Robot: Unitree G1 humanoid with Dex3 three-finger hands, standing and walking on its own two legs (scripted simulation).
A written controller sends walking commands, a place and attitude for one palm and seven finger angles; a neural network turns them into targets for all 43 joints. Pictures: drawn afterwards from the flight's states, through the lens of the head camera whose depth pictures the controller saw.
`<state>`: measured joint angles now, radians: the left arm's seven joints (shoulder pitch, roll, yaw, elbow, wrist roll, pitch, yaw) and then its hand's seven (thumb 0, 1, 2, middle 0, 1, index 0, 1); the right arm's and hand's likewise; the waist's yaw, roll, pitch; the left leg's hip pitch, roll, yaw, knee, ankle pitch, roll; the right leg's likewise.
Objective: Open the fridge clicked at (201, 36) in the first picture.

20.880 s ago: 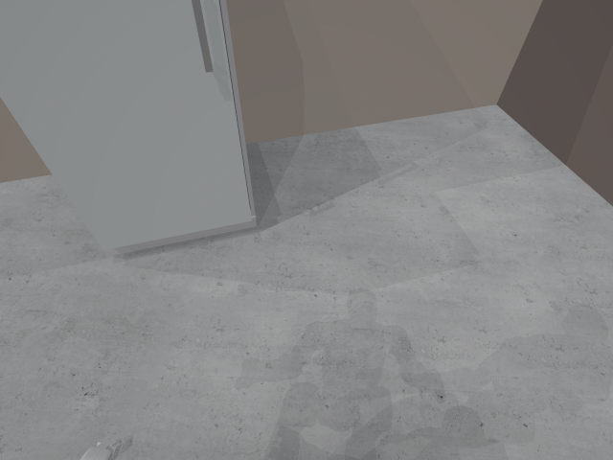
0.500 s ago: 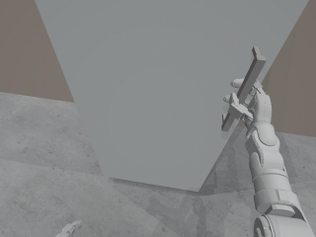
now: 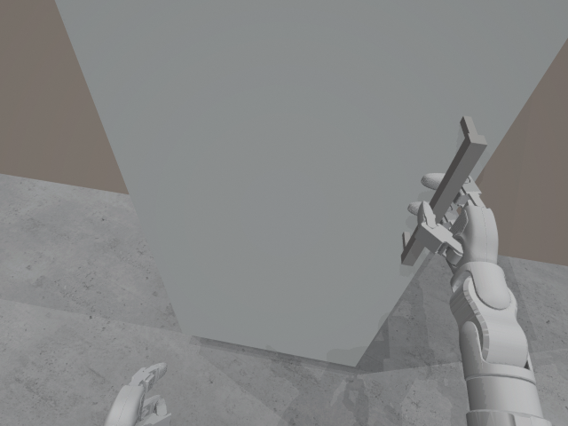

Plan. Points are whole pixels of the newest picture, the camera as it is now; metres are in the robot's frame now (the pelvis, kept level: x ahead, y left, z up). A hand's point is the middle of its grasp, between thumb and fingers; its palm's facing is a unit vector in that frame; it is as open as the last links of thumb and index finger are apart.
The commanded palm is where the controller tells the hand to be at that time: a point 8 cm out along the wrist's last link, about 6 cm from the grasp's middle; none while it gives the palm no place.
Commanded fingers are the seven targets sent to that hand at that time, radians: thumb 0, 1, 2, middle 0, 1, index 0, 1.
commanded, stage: pull the door a little, standing still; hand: right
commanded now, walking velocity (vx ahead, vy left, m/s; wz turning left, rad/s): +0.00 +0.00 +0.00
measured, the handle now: (433, 201) +0.43 -0.17 +0.13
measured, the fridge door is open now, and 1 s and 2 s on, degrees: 0 21 54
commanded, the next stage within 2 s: walk backward, drawing the door open in 0.04 s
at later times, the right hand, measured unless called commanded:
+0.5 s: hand (419, 272) +0.30 -0.13 +0.13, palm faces +0.15 +0.94 -0.30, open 6.2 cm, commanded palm +0.26 -0.17 +0.13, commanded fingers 0.00 -0.90 -0.90 0.45 1.40 0.45 1.40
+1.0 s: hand (387, 341) +0.20 -0.08 +0.13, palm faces +0.33 +0.93 -0.17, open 6.1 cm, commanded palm +0.16 -0.11 +0.13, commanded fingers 0.00 -0.90 -0.90 0.45 1.40 0.45 1.40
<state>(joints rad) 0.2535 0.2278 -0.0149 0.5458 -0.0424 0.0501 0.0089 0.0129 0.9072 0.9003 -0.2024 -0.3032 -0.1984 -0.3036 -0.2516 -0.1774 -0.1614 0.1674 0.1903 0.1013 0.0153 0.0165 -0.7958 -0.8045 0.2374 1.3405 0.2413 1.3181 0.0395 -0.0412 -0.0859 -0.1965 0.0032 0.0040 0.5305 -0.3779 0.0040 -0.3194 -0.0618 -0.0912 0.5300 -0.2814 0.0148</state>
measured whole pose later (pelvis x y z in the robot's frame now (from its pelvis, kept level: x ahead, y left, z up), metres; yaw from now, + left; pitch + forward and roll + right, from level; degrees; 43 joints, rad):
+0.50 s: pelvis +0.06 +0.02 +0.01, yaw -1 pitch +2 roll -3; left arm 0.15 0.22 -0.03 0.47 0.01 0.06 0.07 0.01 0.91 0.90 -0.20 -0.30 -0.20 -0.30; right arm 0.38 -0.19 -0.04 -0.38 0.08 -0.02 -0.08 -0.06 -0.64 -0.81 0.44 1.39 0.31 1.39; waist 0.00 -0.11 0.03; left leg -0.22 0.00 0.11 0.47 -0.30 0.08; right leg -0.28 0.01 0.01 0.73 -0.35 -0.01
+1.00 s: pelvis +0.00 +0.12 +0.00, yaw -18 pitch +0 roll +3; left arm 0.19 0.13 -0.03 0.59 0.03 -0.09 0.07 0.01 0.90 0.90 -0.20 -0.30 -0.20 -0.30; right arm 0.31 -0.22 0.06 -0.45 0.01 -0.05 -0.11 0.00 -0.67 -0.78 0.45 1.40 0.33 1.39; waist 0.02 -0.05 0.08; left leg -0.31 -0.02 -0.04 0.66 -0.43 -0.03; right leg -0.38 -0.05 0.18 0.40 -0.04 0.05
